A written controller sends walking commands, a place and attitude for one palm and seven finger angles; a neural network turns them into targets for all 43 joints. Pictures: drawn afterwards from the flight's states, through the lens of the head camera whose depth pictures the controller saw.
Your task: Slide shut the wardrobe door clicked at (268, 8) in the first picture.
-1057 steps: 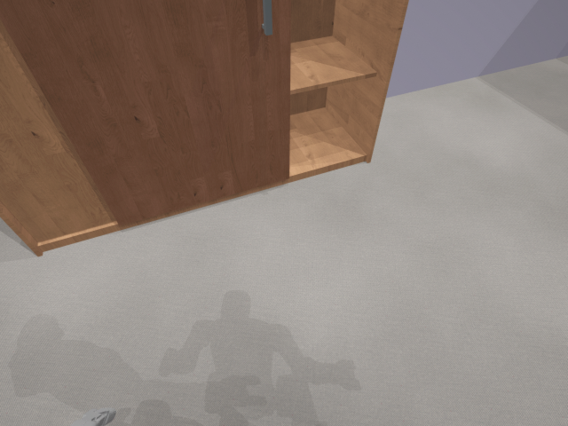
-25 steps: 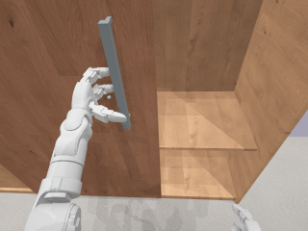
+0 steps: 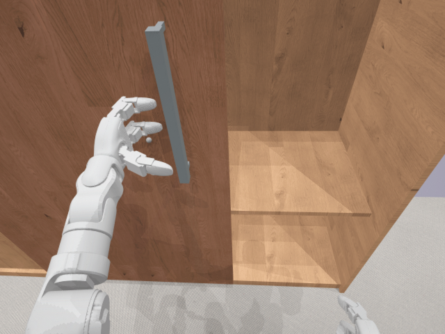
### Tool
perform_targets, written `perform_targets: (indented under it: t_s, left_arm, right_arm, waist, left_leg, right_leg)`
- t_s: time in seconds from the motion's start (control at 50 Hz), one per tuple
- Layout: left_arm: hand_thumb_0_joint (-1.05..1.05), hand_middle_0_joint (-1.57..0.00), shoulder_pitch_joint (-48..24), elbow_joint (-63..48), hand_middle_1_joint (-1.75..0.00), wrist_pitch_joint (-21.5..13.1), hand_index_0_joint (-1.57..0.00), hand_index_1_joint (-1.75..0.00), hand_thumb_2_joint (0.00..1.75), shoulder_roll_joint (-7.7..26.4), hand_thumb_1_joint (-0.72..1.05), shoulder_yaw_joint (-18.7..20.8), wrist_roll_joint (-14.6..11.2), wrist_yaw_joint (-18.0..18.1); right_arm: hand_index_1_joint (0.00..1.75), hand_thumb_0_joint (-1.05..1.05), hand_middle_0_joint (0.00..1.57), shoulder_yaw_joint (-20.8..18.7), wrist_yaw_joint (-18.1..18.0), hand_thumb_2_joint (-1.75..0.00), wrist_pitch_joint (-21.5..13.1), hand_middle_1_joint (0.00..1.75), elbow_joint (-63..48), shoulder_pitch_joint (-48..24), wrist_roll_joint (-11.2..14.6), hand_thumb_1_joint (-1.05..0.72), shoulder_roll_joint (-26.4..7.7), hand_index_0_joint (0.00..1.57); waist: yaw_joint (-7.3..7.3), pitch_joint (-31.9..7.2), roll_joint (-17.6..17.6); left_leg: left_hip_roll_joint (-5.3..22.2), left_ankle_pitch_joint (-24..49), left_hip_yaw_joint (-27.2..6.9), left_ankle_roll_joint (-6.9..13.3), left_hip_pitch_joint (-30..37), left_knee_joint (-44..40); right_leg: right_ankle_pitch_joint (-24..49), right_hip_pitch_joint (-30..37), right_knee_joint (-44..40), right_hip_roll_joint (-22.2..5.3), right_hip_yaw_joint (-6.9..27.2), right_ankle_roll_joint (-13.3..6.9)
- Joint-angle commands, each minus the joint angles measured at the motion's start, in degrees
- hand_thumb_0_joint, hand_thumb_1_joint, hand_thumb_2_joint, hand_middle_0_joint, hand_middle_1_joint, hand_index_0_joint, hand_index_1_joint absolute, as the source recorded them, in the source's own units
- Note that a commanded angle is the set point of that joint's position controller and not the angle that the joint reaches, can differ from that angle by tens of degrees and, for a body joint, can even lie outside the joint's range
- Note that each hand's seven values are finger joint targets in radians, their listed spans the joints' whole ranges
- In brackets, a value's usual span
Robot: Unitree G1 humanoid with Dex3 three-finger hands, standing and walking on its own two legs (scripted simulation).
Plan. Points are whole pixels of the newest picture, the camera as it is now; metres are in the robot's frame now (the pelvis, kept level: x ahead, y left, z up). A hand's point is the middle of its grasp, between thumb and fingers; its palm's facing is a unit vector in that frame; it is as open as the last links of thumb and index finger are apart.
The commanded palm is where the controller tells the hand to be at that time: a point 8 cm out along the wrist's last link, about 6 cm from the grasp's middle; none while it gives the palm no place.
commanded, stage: move the hooked fingers beside the handle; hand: left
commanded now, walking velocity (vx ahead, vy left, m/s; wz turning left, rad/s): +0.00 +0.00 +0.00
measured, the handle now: (174, 115) +0.48 +0.12 +0.18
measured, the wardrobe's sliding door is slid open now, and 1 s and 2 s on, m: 0.47 0.47 0.47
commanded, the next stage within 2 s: feel for the door with the fingertips in 1.54 s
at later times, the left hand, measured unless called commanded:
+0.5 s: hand (141, 143) +0.38 +0.16 +0.19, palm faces +0.04 -1.00 -0.02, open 14.0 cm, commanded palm +0.36 +0.21 +0.17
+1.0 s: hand (135, 144) +0.38 +0.17 +0.18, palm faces +0.03 -1.00 -0.03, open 14.0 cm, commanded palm +0.36 +0.22 +0.17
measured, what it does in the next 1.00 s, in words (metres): stands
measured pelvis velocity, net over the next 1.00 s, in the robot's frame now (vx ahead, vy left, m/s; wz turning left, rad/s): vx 0.00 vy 0.00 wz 0.00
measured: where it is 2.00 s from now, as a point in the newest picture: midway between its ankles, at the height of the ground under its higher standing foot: outside the picture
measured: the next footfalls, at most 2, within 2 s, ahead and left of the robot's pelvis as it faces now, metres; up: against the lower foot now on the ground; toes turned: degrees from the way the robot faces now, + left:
none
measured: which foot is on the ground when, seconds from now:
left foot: down 0.00-1.00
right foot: down 0.00-1.00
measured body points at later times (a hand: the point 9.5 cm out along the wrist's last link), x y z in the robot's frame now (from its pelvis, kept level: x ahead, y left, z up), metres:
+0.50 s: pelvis +0.00 +0.00 +0.00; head -0.02 -0.03 +0.45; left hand +0.37 +0.21 +0.19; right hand +0.16 -0.24 -0.10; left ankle -0.01 +0.12 -0.74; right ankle +0.03 -0.12 -0.74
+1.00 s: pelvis +0.00 +0.00 +0.00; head -0.01 -0.03 +0.45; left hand +0.37 +0.23 +0.19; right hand +0.16 -0.24 -0.10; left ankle -0.01 +0.12 -0.74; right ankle +0.03 -0.12 -0.74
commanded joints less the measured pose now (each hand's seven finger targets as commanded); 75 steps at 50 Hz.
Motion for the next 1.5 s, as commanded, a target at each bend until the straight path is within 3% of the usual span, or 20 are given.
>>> perform_targets:
  t_s: [0.0,0.08,0.14,0.2,0.24,0.36,0.44,0.5,0.6,0.66,0.8,0.98,1.04,1.12,1.16,1.18,1.24,1.34,1.4,1.48]
  left_arm:
    - [0.00,-0.30,-26.45,-15.62,-1.20,-4.82,-0.30,-1.20,0.30,9.91,-0.50,2.01,-0.79,0.38]
    - [0.00,-0.30,-24.21,-14.70,-1.20,-4.78,-0.30,-1.20,0.30,9.28,-0.50,1.90,-0.86,0.42]
    - [0.00,-0.30,-21.45,-14.00,-1.20,-4.22,-0.30,-1.20,0.30,12.78,-0.50,5.17,-0.56,0.63]
    - [0.00,-0.30,-23.64,-16.30,-1.20,-4.17,-0.30,-1.20,0.30,10.07,-0.50,2.24,-0.75,0.12]
    - [0.00,-0.30,-21.94,-16.10,-1.20,-4.23,-0.30,-1.20,0.30,11.39,-0.50,3.83,-0.82,0.18]
    - [0.00,-0.30,-22.48,-16.82,-1.20,-3.91,-0.30,-1.20,0.30,10.78,-0.50,2.84,-1.02,-0.46]
    - [0.00,-0.30,-22.21,-14.84,-1.20,-3.63,-0.30,-1.20,0.30,13.02,-0.50,4.53,-1.42,-0.91]
    - [0.00,-0.30,-24.84,-15.38,-1.20,-4.03,-0.30,-1.20,0.30,11.41,-0.50,2.65,-1.39,-1.38]
    - [0.00,-0.30,-23.07,-14.50,-1.20,-4.53,-0.30,-1.20,0.30,15.29,-0.50,6.57,-1.80,-1.98]
    - [0.00,-0.30,-21.33,-14.37,-1.20,-4.73,-0.30,-1.20,0.30,14.82,-0.50,5.90,-1.82,-2.81]
    - [0.00,-0.30,-22.00,-17.27,-1.20,-4.59,-0.30,-1.20,0.30,13.76,-0.50,4.89,-2.37,-3.65]
    - [0.00,-0.30,-22.15,-14.79,-1.20,-4.02,-0.30,-1.20,0.30,13.91,-0.50,4.90,-2.19,-3.02]
    - [0.00,-0.30,-22.46,-14.23,-1.20,-4.36,-0.30,-1.20,0.30,16.42,-0.50,6.70,-1.89,-2.80]
    - [0.00,-0.30,-24.22,-13.12,-1.20,-4.49,-0.30,-1.20,0.30,14.53,-0.50,5.18,-2.22,-3.47]
    - [0.00,-0.30,-23.60,-10.30,-1.20,-4.38,-0.30,-1.20,0.30,15.19,-0.50,5.61,-2.10,-3.54]
    - [0.00,-0.30,-25.33,-9.66,-1.20,-4.46,-0.30,-1.20,0.30,15.01,-0.50,5.34,-2.25,-3.65]
    - [0.00,-0.30,-23.52,-9.86,-1.20,-5.07,-0.30,-1.20,0.30,18.38,-0.50,8.30,-1.94,-3.97]
    - [0.00,-0.30,-21.77,-12.48,-1.20,-6.24,-0.30,-1.20,0.30,18.19,-0.50,8.56,-2.35,-4.76]
    - [0.00,-0.30,-20.71,-14.74,-1.20,-5.86,-0.30,-1.20,0.30,14.89,-0.50,6.09,-2.85,-5.42]
    - [0.00,-0.30,-21.62,-12.87,-1.20,-4.20,-0.30,-1.20,0.30,13.92,-0.50,4.83,-2.86,-4.87]
  right_arm:
    - [0.30,0.00,0.20,-2.32,-0.18,-0.90,-3.88,0.30,-8.79,-6.70,-0.15,-0.90,-5.58,0.20]
    - [0.30,0.00,0.20,-2.26,0.04,-0.90,-4.04,0.30,-8.61,-6.57,-0.16,-0.90,-5.64,0.20]
    - [0.30,0.00,0.20,-2.34,-0.03,-0.90,-3.59,0.30,-8.62,-6.60,-0.28,-0.90,-5.96,0.20]
    - [0.30,0.00,0.20,-2.10,-0.03,-0.90,-3.68,0.30,-9.07,-7.20,-0.03,-0.90,-5.56,0.20]
    - [0.30,0.00,0.20,-2.14,-0.07,-0.90,-3.70,0.30,-9.19,-7.14,-0.23,-0.90,-5.72,0.20]
    - [0.30,0.00,0.20,-2.05,-0.32,-0.90,-3.80,0.30,-9.19,-7.25,-0.09,-0.90,-5.67,0.20]
    - [0.30,0.00,0.20,-2.05,-0.68,-0.90,-3.60,0.30,-8.76,-7.27,-0.04,-0.90,-6.11,0.20]
    - [0.30,0.00,0.20,-1.91,-0.68,-0.90,-3.87,0.30,-8.98,-7.34,0.18,-0.90,-5.79,0.20]
    - [0.30,0.00,0.20,-2.07,-0.74,-0.90,-3.96,0.30,-9.09,-6.89,-0.07,-0.90,-6.17,0.20]
    - [0.30,0.00,0.20,-2.07,-0.55,-0.90,-3.84,0.30,-9.27,-6.81,0.13,-0.90,-6.10,0.20]
    - [0.30,0.00,0.20,-2.38,-0.47,-0.90,-4.32,0.30,-9.73,-6.74,0.21,-0.90,-6.34,0.20]
    - [0.30,0.00,0.20,-2.03,-0.65,-0.90,-4.04,0.30,-8.97,-6.84,0.22,-0.90,-6.37,0.20]
    - [0.30,0.00,0.20,-2.05,-0.85,-0.90,-3.89,0.30,-8.74,-6.51,-0.01,-0.90,-6.60,0.20]
    - [0.30,0.00,0.20,-2.12,-0.89,-0.90,-4.08,0.30,-8.82,-6.27,0.19,-0.90,-6.45,0.20]
    - [0.30,0.00,0.20,-1.94,-0.88,-0.90,-3.84,0.30,-8.43,-5.70,0.14,-0.90,-6.68,0.20]
    - [0.30,0.00,0.20,-2.02,-0.92,-0.90,-3.88,0.30,-8.18,-5.33,0.16,-0.90,-6.80,0.20]
    - [0.30,0.00,0.20,-2.18,-0.87,-0.90,-3.65,0.30,-8.46,-5.05,-0.01,-0.90,-7.02,0.20]
    - [0.30,0.00,0.20,-2.56,-0.55,-0.90,-4.09,0.30,-9.16,-4.75,-0.03,-0.90,-6.87,0.20]
    - [0.30,0.00,0.20,-2.70,-0.21,-0.90,-4.46,0.30,-9.68,-5.07,0.17,-0.90,-6.70,0.20]
    - [0.30,0.00,0.20,-2.57,-0.43,-0.90,-4.13,0.30,-8.79,-5.17,0.47,-0.90,-6.95,0.20]
  waist:
    - [-0.11,-15.16,-3.70]
    - [0.14,-14.02,-4.21]
    - [1.08,-13.80,-5.02]
    - [0.08,-13.01,-3.91]
    - [0.79,-13.11,-3.42]
    - [0.19,-13.03,-2.73]
    - [0.19,-12.40,-5.49]
    - [-0.51,-12.43,-2.39]
    - [0.45,-14.73,-4.20]
    - [0.33,-13.82,-2.03]
    - [0.04,-15.13,-2.89]
    - [-0.29,-11.92,-3.65]
    - [0.15,-12.88,-2.09]
    - [-0.57,-14.11,-2.99]
    - [-0.57,-12.42,-2.59]
    - [-1.05,-12.38,-4.90]
    - [0.05,-14.64,-2.69]
    - [0.28,-16.82,-3.09]
    - [0.10,-16.13,-2.39]
    - [-0.84,-11.67,-2.69]
  left_leg:
    - [-1.19,10.63,-0.99,1.42,2.37,-3.45]
    - [-1.20,10.37,-1.04,1.34,1.67,-3.70]
    - [-1.17,10.49,-0.85,1.34,0.84,-3.87]
    - [-1.15,9.95,-0.79,1.38,1.47,-4.03]
    - [-1.19,10.09,-0.89,1.28,1.33,-4.05]
    - [-1.33,9.70,-1.07,1.34,1.74,-3.93]
    - [-1.35,7.92,-0.90,1.60,0.59,-3.75]
    - [-1.39,8.05,-1.12,1.50,1.48,-3.57]
    - [-1.50,10.09,-0.95,1.65,1.00,-3.20]
    - [-1.49,10.25,-0.78,1.44,0.74,-3.27]
    - [-1.47,11.89,-0.94,1.57,1.94,-2.94]
    - [-1.37,9.34,-1.30,1.50,0.61,-3.40]
    - [-1.38,9.18,-1.35,1.51,0.87,-3.26]
    - [-1.31,10.39,-1.28,1.57,1.49,-2.81]
    - [-1.30,9.48,-1.51,1.46,0.27,-3.04]
    - [-1.23,9.00,-1.52,1.59,0.08,-3.03]
    - [-1.33,10.74,-1.20,1.54,0.21,-2.60]
    - [-1.17,13.95,-1.16,1.53,1.40,-2.17]
    - [-1.21,15.30,-1.11,1.42,1.88,-2.25]
    - [-1.14,11.28,-1.34,1.47,0.74,-2.65]
  right_leg:
    - [10.32,6.70,-2.51,1.11,0.57,-0.84]
    - [10.25,6.58,-2.56,1.11,0.52,-0.83]
    - [10.38,7.67,-2.69,1.02,0.58,-0.86]
    - [10.03,6.64,-2.93,1.06,0.57,-0.81]
    - [9.72,7.02,-2.95,1.04,0.56,-0.94]
    - [9.47,6.38,-2.98,1.03,0.58,-0.88]
    - [7.87,6.39,-3.48,1.00,0.84,-0.55]
    - [7.87,5.19,-3.24,0.94,0.84,-0.76]
    - [11.04,7.81,-2.63,0.85,1.13,-0.69]
    - [11.11,7.49,-2.68,0.80,0.94,-0.79]
    - [12.92,7.38,-2.24,0.97,0.70,-0.71]
    - [9.41,5.57,-2.86,0.99,0.58,-0.68]
    - [8.62,5.81,-2.94,0.98,0.87,-0.80]
    - [10.58,5.86,-2.45,0.98,0.79,-0.70]
    - [9.44,5.28,-2.66,0.94,0.75,-0.81]
    - [9.16,5.06,-2.81,0.99,0.65,-0.60]
    - [10.89,6.73,-2.23,0.82,0.93,-0.80]
    - [14.41,8.28,-1.50,1.09,0.63,-0.87]
    - [16.06,7.78,-1.27,1.12,0.31,-0.89]
    - [11.14,4.30,-2.40,1.24,0.16,-0.77]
